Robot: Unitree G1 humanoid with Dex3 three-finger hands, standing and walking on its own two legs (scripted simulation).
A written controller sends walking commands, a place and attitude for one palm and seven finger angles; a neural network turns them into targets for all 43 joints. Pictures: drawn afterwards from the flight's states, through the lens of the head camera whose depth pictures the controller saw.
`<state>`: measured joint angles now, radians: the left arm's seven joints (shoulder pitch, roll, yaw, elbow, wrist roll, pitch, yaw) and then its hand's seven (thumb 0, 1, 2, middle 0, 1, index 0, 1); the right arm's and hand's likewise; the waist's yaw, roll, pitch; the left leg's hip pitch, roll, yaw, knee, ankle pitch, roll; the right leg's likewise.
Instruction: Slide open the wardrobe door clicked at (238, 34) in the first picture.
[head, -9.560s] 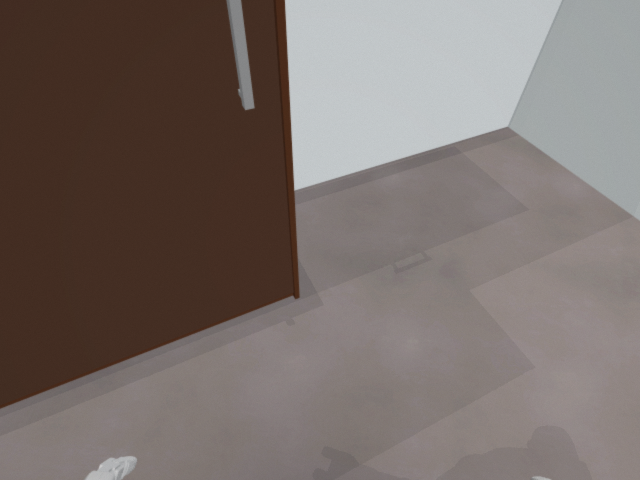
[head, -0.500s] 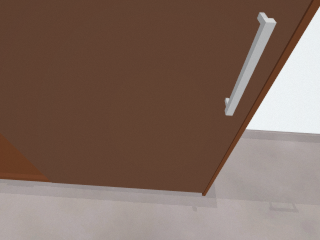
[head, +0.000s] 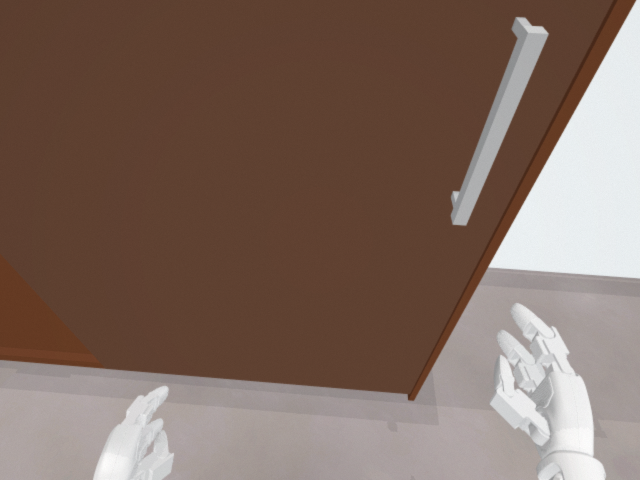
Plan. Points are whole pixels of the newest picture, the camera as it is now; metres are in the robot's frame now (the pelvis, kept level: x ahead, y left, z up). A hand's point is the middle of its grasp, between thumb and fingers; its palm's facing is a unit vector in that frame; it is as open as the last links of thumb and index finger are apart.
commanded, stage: raise the hand with hooked fingers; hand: right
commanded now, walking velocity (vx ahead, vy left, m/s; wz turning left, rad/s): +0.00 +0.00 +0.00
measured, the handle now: (485, 136) +0.49 -0.15 +0.21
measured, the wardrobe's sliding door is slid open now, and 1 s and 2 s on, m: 0.00 0.00 0.00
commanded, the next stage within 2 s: move the hooked fingers beside the handle in 1.84 s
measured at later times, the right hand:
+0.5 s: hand (548, 427) +0.20 -0.21 +0.06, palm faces -0.07 +0.99 -0.11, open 10.6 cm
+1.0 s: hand out of the picture +0.24 -0.28 +0.18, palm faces +0.11 +0.99 -0.09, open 13.4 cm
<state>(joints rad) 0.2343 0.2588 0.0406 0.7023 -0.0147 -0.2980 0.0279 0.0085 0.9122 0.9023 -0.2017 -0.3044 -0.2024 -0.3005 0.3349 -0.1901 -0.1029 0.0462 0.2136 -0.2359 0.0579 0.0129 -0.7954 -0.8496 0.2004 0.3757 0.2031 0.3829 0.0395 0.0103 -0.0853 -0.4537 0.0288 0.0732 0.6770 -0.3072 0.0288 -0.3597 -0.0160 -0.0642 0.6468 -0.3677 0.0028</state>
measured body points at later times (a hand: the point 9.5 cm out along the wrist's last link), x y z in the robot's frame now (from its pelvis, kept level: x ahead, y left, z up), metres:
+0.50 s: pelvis -0.04 +0.00 -0.03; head -0.01 +0.00 +0.42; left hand +0.14 +0.19 -0.11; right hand +0.19 -0.26 +0.07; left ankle +0.02 +0.10 -0.72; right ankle -0.03 -0.12 -0.72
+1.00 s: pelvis +0.01 -0.02 +0.01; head -0.02 -0.02 +0.46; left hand +0.22 +0.20 -0.03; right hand +0.23 -0.33 +0.19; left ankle +0.02 +0.10 -0.72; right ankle -0.03 -0.12 -0.72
